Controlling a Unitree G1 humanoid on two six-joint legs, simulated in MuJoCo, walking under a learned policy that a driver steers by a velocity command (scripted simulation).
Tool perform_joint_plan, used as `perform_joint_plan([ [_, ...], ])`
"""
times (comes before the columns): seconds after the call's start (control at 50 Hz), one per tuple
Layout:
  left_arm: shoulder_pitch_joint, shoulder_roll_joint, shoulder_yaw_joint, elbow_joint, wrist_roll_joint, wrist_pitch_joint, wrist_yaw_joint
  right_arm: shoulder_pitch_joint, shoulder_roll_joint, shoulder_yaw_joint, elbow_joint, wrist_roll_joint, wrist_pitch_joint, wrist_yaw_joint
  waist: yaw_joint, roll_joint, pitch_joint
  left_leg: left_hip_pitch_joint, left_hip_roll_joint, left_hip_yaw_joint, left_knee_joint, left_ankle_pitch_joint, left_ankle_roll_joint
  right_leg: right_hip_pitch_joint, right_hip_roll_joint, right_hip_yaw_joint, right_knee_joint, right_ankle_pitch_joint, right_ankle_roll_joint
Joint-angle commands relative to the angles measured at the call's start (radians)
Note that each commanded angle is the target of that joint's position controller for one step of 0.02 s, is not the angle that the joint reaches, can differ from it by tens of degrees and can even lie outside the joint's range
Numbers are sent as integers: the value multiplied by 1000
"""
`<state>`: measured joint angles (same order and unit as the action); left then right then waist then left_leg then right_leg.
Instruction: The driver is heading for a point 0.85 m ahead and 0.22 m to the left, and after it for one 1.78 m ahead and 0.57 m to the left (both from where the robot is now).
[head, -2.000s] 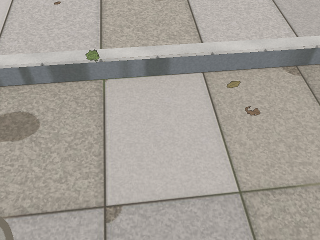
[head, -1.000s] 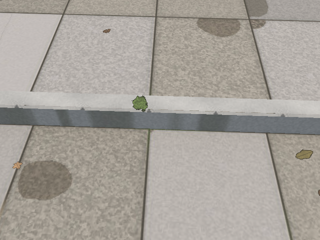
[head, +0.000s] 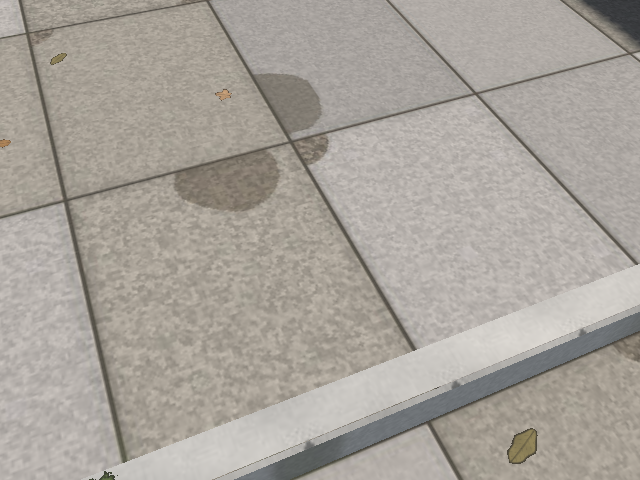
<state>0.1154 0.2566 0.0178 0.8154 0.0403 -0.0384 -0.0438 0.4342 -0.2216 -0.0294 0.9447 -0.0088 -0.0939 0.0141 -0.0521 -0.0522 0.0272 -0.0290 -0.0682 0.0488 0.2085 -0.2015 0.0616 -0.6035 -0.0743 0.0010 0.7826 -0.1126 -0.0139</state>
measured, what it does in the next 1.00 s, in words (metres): climbs, turning left: right foot, then left foot 0.14 m higher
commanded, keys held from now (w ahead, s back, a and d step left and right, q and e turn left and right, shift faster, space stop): w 0.02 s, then w+q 0.92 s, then w+e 0.06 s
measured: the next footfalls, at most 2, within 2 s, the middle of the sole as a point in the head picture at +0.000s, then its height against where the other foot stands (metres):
right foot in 0.16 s outside the picture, level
left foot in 0.80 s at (195, 415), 0.14 m higher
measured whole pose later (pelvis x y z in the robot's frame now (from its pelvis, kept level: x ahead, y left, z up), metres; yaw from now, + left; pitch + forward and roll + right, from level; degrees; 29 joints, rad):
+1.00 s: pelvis +0.49 +0.17 +0.07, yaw +29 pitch +2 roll +0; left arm 0.14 0.20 0.03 0.68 0.04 -0.07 0.01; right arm 0.23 -0.24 -0.07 0.84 -0.02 -0.02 0.01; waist 0.02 0.01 0.04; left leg -0.58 -0.17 0.07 0.91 -0.34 0.17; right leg -0.68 -0.07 0.08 1.69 -0.22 -0.04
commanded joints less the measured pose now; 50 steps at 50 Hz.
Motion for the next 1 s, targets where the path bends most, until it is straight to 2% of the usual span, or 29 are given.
perform_joint_plan([
  [0.02,-119,30,-7,-83,-8,-18,3,25,-152,-31,-24,0,-14,-4,1,139,27,-36,238,-106,-49,431,107,61,28,-61,-136,59,-1],
  [0.1,-106,55,1,-83,-7,-34,23,27,-157,-30,-2,-4,-2,-14,30,137,9,21,267,-159,88,638,94,177,69,-53,-239,-17,-35],
  [0.14,104,96,20,-13,8,-57,42,5,-157,-27,-4,8,3,-15,124,90,-104,-29,210,-137,332,680,62,466,80,-46,-359,36,-72],
  [0.16,245,162,38,7,30,-69,57,-19,-124,-15,-39,15,-2,-16,182,19,-216,-196,160,-113,553,410,38,700,-104,128,-366,49,-110],
  [0.18,286,261,65,12,36,-56,57,108,-2,12,-56,44,4,-21,136,-203,-331,-501,14,-12,848,-262,3,935,-387,484,-408,116,-228],
  [0.2,278,208,64,14,-3,-39,48,80,-132,-23,-26,11,26,-34,142,-63,-292,-548,46,-84,954,-319,14,828,-366,535,-454,-14,-233],
  [0.22,183,133,43,-2,-13,-37,43,29,-128,-30,-33,0,33,-26,101,-26,-148,-571,89,-108,959,-242,19,695,-312,411,-500,-98,-205],
  [0.26,106,61,25,-9,-14,-48,45,-32,-92,-29,-36,-11,45,-11,68,-40,-29,-542,139,-94,913,-149,7,525,-230,233,-592,-62,-157],
  [0.34,128,66,31,18,-20,-79,54,-60,-60,-34,-49,-26,75,11,27,-33,-32,-529,145,-68,941,-46,-22,467,-189,52,-627,145,-149],
  [0.42,198,66,37,49,-19,-81,63,-197,-48,-37,-102,-36,87,23,52,-20,-15,-667,167,-53,938,41,-44,526,-201,-27,-637,142,-163],
  [0.48,338,64,44,99,-4,-74,66,-281,-32,-43,-139,-43,108,-1,85,-10,3,-925,159,-43,1307,-70,-30,649,-271,19,-624,17,-210],
  [0.54,402,55,42,133,20,-74,65,-390,-15,-43,-197,-25,114,-29,85,12,88,-1232,148,-101,1615,-228,1,747,-315,26,-631,-115,-195],
  [0.6,446,46,36,166,29,-82,66,-492,18,-27,-264,-25,116,-38,82,44,138,-1373,130,-91,1674,-284,33,764,-302,-34,-633,-148,-148],
  [0.62,478,46,32,180,35,-87,62,-546,49,-18,-293,-24,119,-43,102,-4,141,-1464,106,-59,1818,-342,49,794,-316,-30,-617,-94,-154],
  [0.66,497,49,26,211,25,-95,60,-700,90,14,-399,-19,113,-56,104,15,192,-1594,118,-42,1812,-441,83,810,-326,-89,-660,-59,-118],
  [0.7,468,30,12,231,19,-79,66,-766,104,46,-489,-12,100,-43,69,18,204,-1462,149,34,1541,-446,94,688,-237,-207,-741,-5,-76],
  [0.72,406,38,9,206,6,-70,73,-687,93,57,-485,-13,99,-22,34,32,166,-1195,152,125,1319,-349,92,541,-177,-293,-776,81,-99],
  [0.74,375,44,5,195,-29,-66,81,-611,110,64,-471,-8,105,5,7,44,83,-824,142,140,1118,-174,122,415,-173,-330,-806,371,-113],
  [0.76,358,105,12,157,-54,-68,84,-494,65,39,-421,-16,112,15,-19,14,-25,-600,41,226,1106,-171,124,434,-198,-335,-689,954,-141],
  [0.78,317,212,40,130,-56,-65,80,-332,21,19,-379,-19,115,18,-102,-77,-145,-474,-7,221,1072,-179,135,521,-227,-328,-463,1354,-137],
  [0.8,307,301,71,104,-81,-50,55,-105,-35,-8,-333,1,114,14,-197,-188,-349,-232,-81,167,971,-205,160,582,-220,-302,-145,1631,-134],
  [0.82,317,297,82,81,-87,-58,35,-66,-121,-43,-314,3,108,9,-209,-182,-413,-71,-57,-102,756,-217,197,485,-187,-245,202,1213,-63],
  [0.84,290,110,49,-31,-59,-66,-9,-164,-288,-90,-303,10,109,-1,-85,217,-425,91,239,-736,403,-161,273,75,58,-191,691,-176,42],
  [0.86,279,107,56,-69,-25,-80,-30,-163,-310,-115,-318,-3,121,-12,-61,141,-524,121,281,-1034,229,-111,228,-7,89,82,875,-143,20],
  [0.88,266,58,51,-93,-31,-73,-26,-201,-269,-105,-288,-16,118,-9,-4,84,-424,29,274,-972,207,-252,191,-61,58,95,924,-64,5],
  [0.9,270,11,37,-90,-27,-62,-3,-195,-197,-86,-228,-10,107,-6,41,28,-248,-135,247,-865,219,-226,164,-90,30,68,900,-53,0],
  [0.92,218,-27,25,-106,-9,-49,29,-233,-137,-74,-208,-12,85,-11,70,22,-117,-283,193,-743,273,-144,155,-117,11,71,913,-65,-8],
  [0.96,237,-40,15,-142,9,-28,57,-267,-55,-48,-189,-23,50,-10,123,77,-88,-397,171,-590,264,-17,156,-156,6,82,1036,-121,-29],
  [1.0,186,-78,-5,-173,16,-6,74,-198,-56,-43,-115,-11,18,-6,145,55,-65,-415,160,-413,250,162,113,-224,-22,107,979,-119,-51],
])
